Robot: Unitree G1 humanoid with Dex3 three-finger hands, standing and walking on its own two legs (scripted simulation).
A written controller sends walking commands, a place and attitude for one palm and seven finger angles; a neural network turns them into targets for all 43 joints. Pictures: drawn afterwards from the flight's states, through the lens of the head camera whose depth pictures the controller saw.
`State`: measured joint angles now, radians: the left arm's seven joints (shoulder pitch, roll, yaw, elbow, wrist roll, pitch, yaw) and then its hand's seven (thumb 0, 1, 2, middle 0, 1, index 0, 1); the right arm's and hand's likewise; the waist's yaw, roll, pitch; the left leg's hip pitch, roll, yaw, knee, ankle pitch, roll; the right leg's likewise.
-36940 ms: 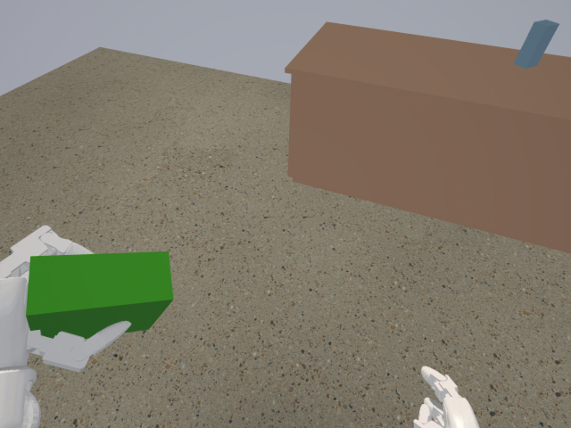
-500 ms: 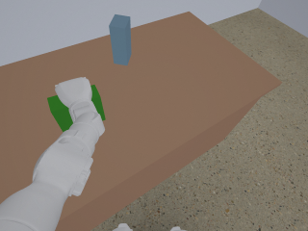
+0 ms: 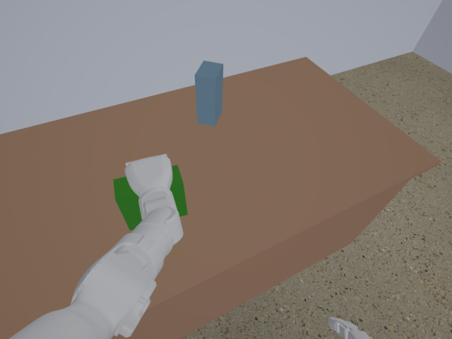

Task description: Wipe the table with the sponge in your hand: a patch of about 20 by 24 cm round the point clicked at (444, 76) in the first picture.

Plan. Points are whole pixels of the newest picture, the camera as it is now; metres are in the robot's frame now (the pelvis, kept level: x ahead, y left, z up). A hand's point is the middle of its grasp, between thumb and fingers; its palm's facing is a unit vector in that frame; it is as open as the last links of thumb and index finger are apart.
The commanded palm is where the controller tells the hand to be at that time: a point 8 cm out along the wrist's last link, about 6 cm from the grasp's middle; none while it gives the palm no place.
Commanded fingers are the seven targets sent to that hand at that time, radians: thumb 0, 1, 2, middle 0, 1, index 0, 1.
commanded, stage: wipe back along the third lane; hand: left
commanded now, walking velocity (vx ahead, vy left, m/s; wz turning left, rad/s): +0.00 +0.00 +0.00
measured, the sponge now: (154, 203) +0.40 +0.18 -0.05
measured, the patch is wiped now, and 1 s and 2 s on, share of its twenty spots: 1.00 1.00 1.00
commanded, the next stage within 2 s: slide back across to the middle lane in 1.60 s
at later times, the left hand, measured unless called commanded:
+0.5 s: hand (163, 209) +0.36 +0.15 +0.00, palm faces -0.07 -0.01 -1.00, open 9.7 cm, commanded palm +0.32 +0.13 +0.03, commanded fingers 0.00 0.10 1.30 -1.20 -1.60 -1.20 -1.60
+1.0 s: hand (174, 226) +0.32 +0.12 +0.00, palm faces -0.07 -0.02 -1.00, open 9.7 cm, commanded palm +0.28 +0.10 +0.03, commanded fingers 0.00 0.10 1.30 -1.20 -1.60 -1.20 -1.60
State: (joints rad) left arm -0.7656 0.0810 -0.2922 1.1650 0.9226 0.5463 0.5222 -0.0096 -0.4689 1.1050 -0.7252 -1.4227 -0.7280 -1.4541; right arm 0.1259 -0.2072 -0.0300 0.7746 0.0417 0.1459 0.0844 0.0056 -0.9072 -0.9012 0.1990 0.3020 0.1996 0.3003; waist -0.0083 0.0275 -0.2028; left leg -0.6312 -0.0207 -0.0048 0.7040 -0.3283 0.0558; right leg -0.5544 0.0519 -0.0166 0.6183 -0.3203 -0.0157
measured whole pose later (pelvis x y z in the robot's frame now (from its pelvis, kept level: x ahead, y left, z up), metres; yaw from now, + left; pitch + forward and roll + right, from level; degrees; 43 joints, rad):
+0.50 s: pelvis -0.01 -0.02 +0.01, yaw +0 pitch +10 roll -1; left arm -0.64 0.05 -0.32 1.09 0.92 0.55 0.53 -0.01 -0.47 1.10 -0.73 -1.42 -0.73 -1.45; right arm 0.12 -0.21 -0.03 0.78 0.05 0.18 0.06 0.01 -0.91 -0.90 0.20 0.30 0.20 0.30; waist 0.01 0.03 -0.18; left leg -0.54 -0.01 -0.01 0.64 -0.29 0.03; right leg -0.48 0.06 -0.02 0.59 -0.30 -0.04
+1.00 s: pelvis -0.02 -0.04 +0.01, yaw +1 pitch +7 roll -1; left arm -0.51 0.01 -0.41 0.97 0.92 0.58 0.51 0.00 -0.47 1.10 -0.72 -1.42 -0.73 -1.45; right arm 0.06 -0.21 -0.02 0.74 0.06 0.19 0.07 0.01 -0.91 -0.90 0.20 0.30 0.20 0.30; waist 0.04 0.04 -0.17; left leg -0.47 -0.01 -0.02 0.62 -0.27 0.01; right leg -0.41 0.06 -0.03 0.59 -0.30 -0.06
